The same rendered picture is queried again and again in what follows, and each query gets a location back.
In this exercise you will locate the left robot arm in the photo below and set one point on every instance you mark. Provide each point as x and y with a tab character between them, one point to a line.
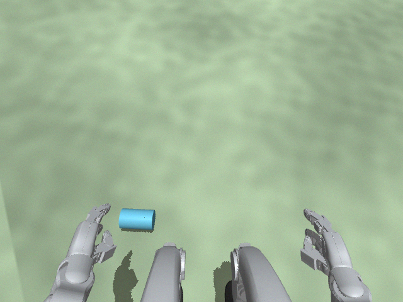
74	279

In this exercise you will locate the right robot arm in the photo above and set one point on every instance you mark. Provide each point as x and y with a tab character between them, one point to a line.
346	285

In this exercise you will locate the right robot hand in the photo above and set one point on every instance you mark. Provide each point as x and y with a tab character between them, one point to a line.
330	250

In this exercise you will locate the can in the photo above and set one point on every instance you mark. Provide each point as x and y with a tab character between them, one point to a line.
137	219

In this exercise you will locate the left robot hand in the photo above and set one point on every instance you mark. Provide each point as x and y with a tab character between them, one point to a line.
83	241

